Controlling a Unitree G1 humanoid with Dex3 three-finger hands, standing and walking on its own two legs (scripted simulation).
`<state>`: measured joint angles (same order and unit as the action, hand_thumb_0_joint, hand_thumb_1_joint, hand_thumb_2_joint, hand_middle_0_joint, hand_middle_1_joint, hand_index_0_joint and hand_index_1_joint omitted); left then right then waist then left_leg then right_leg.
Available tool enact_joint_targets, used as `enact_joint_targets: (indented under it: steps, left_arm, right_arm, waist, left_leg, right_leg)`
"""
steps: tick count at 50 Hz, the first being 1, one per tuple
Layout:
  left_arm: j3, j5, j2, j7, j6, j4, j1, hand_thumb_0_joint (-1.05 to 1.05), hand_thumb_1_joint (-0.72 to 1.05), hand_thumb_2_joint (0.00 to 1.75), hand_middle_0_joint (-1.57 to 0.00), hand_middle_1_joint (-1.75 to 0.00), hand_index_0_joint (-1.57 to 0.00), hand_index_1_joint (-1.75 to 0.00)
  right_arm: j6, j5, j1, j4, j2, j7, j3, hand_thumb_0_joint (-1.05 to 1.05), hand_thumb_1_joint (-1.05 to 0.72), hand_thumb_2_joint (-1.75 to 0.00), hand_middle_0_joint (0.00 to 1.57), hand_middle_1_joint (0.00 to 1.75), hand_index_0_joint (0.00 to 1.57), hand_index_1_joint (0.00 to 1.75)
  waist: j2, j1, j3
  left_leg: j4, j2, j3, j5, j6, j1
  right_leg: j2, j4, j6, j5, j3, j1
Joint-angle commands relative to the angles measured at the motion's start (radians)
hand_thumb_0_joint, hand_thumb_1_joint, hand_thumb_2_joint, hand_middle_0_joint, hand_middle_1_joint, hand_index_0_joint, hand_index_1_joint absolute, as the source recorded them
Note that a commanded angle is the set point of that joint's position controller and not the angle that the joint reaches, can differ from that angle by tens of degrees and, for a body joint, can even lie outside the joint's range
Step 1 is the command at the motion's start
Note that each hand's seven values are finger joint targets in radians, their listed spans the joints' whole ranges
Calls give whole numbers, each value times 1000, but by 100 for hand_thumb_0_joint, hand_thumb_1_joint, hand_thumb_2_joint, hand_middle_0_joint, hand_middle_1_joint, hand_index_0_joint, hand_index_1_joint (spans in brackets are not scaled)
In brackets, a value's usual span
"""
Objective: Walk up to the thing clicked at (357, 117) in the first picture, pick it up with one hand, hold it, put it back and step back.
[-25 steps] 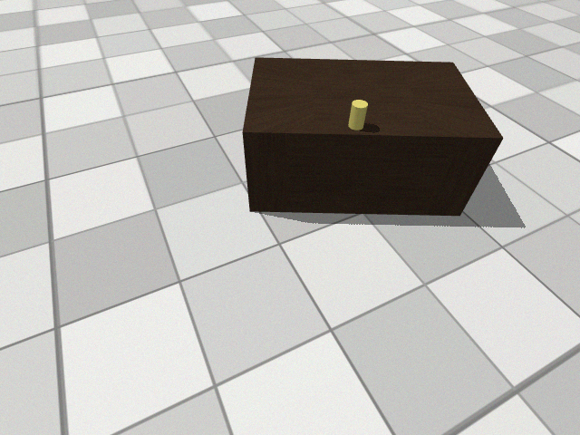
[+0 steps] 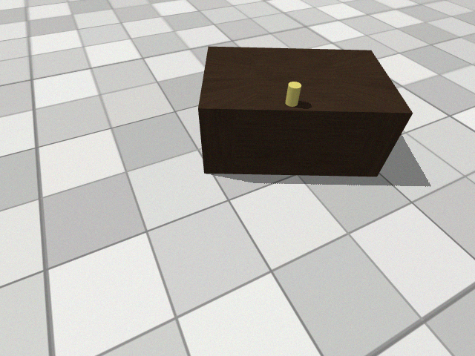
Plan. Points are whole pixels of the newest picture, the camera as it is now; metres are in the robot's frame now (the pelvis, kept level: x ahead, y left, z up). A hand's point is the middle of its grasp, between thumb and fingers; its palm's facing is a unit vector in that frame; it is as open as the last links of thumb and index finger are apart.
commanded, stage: stand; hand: right
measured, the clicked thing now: (293, 94) +1.27 -0.28 -0.28
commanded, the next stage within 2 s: walk up in 0.62 s
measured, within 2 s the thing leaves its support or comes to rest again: neither
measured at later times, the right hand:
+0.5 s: hand out of the picture +0.09 -0.25 -0.16, palm faces -0.02 +0.94 -0.34, open 7.4 cm
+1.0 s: hand out of the picture +0.11 -0.34 -0.17, palm faces +0.01 +0.93 -0.37, open 7.4 cm
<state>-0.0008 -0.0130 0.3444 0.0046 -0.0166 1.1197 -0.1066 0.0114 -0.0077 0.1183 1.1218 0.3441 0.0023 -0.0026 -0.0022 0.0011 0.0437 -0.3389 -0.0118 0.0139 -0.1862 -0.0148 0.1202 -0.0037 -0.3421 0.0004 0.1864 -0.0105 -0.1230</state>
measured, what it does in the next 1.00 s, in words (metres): steps on the spot: right foot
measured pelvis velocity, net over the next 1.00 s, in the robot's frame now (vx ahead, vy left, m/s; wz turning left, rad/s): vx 0.09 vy -0.05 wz -0.03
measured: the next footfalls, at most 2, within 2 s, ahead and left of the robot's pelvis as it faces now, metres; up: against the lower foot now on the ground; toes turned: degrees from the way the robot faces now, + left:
right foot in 0.88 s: +0.13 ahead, -0.16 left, +0.00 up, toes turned -5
left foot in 1.30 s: +0.39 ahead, +0.09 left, +0.00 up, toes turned +4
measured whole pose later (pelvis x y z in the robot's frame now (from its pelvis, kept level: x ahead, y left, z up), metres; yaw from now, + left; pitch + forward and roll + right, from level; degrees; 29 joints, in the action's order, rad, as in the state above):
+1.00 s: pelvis +0.09 -0.05 -0.01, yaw -2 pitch -3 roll -1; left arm 0.09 -0.04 0.41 0.06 -0.08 0.96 -0.27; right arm 0.00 -0.02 0.28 1.02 0.44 0.05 0.09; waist -0.06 -0.02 0.05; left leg -1.01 0.00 0.08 -0.42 0.03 0.32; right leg 0.00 -0.54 0.03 0.29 -0.07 -0.20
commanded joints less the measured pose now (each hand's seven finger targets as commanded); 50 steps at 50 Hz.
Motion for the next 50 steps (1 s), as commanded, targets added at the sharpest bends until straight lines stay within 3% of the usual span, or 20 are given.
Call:
enact_joint_targets:
  steps: [1,24,30,31,32,33,35,36,37,38,40,41,43,44,45,46,47,48,49,50]
  left_arm:
    - [36,7,211,-13,-17,-58,35,0,90,90,-20,-30,-20,-30]
    - [38,7,212,-17,-20,-55,28,0,90,90,-20,-30,-20,-30]
    - [38,6,210,-15,-15,-54,24,0,90,90,-20,-30,-20,-30]
    - [104,-17,312,18,-27,-122,-31,0,90,90,-20,-30,-20,-30]
    - [109,-28,304,29,-27,-122,-15,0,90,90,-20,-30,-20,-30]
    - [112,-31,279,38,-27,-149,31,0,90,90,-20,-30,-20,-30]
    - [104,-30,227,47,-30,-197,94,0,90,90,-20,-30,-20,-30]
    - [106,-30,238,48,-32,-218,102,0,90,90,-20,-30,-20,-30]
    - [108,-28,253,55,-38,-230,100,0,90,90,-20,-30,-20,-30]
    - [110,-24,260,65,-39,-234,84,0,90,90,-20,-30,-20,-30]
    - [111,-19,252,77,-45,-227,18,0,90,90,-20,-30,-20,-30]
    - [115,-20,249,78,-46,-207,-47,0,90,90,-20,-30,-20,-30]
    - [138,-23,263,68,-53,-147,-213,0,90,90,-20,-30,-20,-30]
    - [165,-28,324,52,-62,-108,-357,0,90,90,-20,-30,-20,-30]
    - [194,-40,435,36,-69,-128,-435,0,90,90,-20,-30,-20,-30]
    - [174,-33,444,38,-71,-178,-317,0,90,90,-20,-30,-20,-30]
    - [165,-14,419,38,-73,-220,-225,0,90,90,-20,-30,-20,-30]
    - [155,-4,377,34,-76,-229,-178,0,90,90,-20,-30,-20,-30]
    - [147,-2,345,28,-81,-246,-147,0,90,90,-20,-30,-20,-30]
    - [140,1,326,27,-84,-253,-137,0,90,90,-20,-30,-20,-30]
  right_arm:
    - [21,-1,-39,-56,208,-11,36,0,-90,-90,20,30,20,30]
    - [19,1,-40,-59,218,-14,37,0,-90,-90,20,30,20,30]
    - [19,-2,-41,-56,216,-14,36,0,-90,-90,20,30,20,30]
    - [38,-22,21,-117,302,8,98,0,-90,-90,20,30,20,30]
    - [43,-30,50,-103,314,17,109,0,-90,-90,20,30,20,30]
    - [46,-30,53,-115,314,21,118,0,-90,-90,20,30,20,30]
    - [55,-30,112,-126,341,24,142,0,-90,-90,20,30,20,30]
    - [63,-32,121,-140,358,23,153,0,-90,-90,20,30,20,30]
    - [68,-31,137,-154,352,22,154,0,-90,-90,20,30,20,30]
    - [70,-33,127,-172,344,24,151,0,-90,-90,20,30,20,30]
    - [66,-34,43,-211,348,33,154,0,-90,-90,20,30,20,30]
    - [63,-35,-7,-232,337,36,152,0,-90,-90,20,30,20,30]
    - [50,-35,-52,-257,291,43,139,0,-90,-90,20,30,20,30]
    - [47,-36,-18,-263,232,42,119,0,-90,-90,20,30,20,30]
    - [50,-23,-29,-307,159,45,91,0,-90,-90,20,30,20,30]
    - [43,-21,-38,-302,237,35,109,0,-90,-90,20,30,20,30]
    - [46,-10,-9,-272,290,37,121,0,-90,-90,20,30,20,30]
    - [47,-6,39,-244,295,41,123,0,-90,-90,20,30,20,30]
    - [50,-1,84,-226,290,43,119,0,-90,-90,20,30,20,30]
    - [52,-2,118,-213,279,46,115,0,-90,-90,20,30,20,30]
  waist:
    - [5,-5,-52]
    - [0,-2,-83]
    - [-16,-2,-48]
    - [19,-3,-160]
    - [-15,6,-90]
    - [-52,23,-4]
    - [-141,62,107]
    - [-142,71,111]
    - [-88,70,82]
    - [-93,59,57]
    - [-188,16,38]
    - [-207,-22,21]
    - [-92,-111,-32]
    - [123,-171,-93]
    - [414,-208,-67]
    - [231,-149,6]
    - [90,-99,79]
    - [70,-62,108]
    - [64,-39,102]
    - [67,-26,86]
  left_leg:
    - [59,-112,81,126,33,2]
    - [43,-118,77,203,37,-35]
    - [67,-112,77,124,35,-10]
    - [-22,-81,88,-381,105,-32]
    - [-7,-109,140,-539,125,28]
    - [32,-144,200,-573,145,49]
    - [162,-298,375,-546,232,-80]
    - [195,-369,448,-478,283,-127]
    - [207,-379,456,-496,295,-118]
    - [208,-342,396,-490,273,-118]
    - [171,-297,272,-383,235,-59]
    - [134,-259,200,-334,207,19]
    - [-102,-141,23,-261,146,228]
    - [-389,-60,-42,-330,114,387]
    - [-704,87,-57,-449,67,638]
    - [-768,42,106,-383,50,599]
    - [-789,-5,148,-280,51,595]
    - [-786,-28,148,-209,52,590]
    - [-756,-41,149,-156,48,548]
    - [-710,-54,147,-135,41,496]
  right_leg:
    - [-117,56,26,-117,90,11]
    - [-130,58,21,-219,91,50]
    - [-124,74,20,-130,91,23]
    - [-61,-26,59,346,87,33]
    - [-71,-80,75,475,110,-74]
    - [-60,-150,74,466,102,-202]
    - [-13,-350,37,258,3,-461]
    - [-63,-417,33,297,51,-536]
    - [-85,-447,28,303,92,-530]
    - [-90,-433,24,298,86,-502]
    - [-98,-320,19,257,60,-360]
    - [-84,-281,24,197,31,-233]
    - [-10,-122,15,34,-61,130]
    - [-16,-96,12,109,-1,349]
    - [-274,135,89,516,473,365]
    - [-425,249,201,650,709,168]
    - [-402,237,211,607,635,109]
    - [-342,219,186,511,517,89]
    - [-305,210,170,417,422,70]
    - [-291,199,180,299,344,45]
